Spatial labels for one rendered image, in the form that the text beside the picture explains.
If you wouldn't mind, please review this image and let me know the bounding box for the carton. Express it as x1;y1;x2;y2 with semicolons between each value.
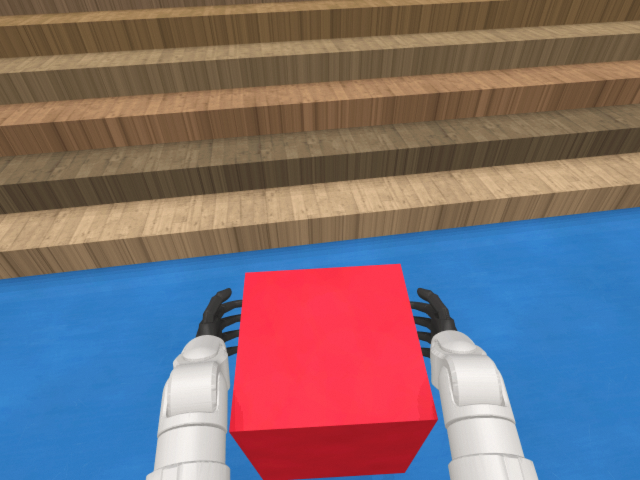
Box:
229;264;438;480

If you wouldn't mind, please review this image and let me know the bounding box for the robot right forearm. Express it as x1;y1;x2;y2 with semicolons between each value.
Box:
430;330;538;480

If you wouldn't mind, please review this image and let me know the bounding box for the robot right hand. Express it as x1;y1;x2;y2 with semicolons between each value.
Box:
410;288;457;358

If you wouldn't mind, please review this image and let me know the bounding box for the robot left hand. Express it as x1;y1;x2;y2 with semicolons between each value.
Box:
196;288;242;356

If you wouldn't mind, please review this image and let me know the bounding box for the robot left forearm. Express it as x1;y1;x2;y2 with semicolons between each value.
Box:
146;335;230;480

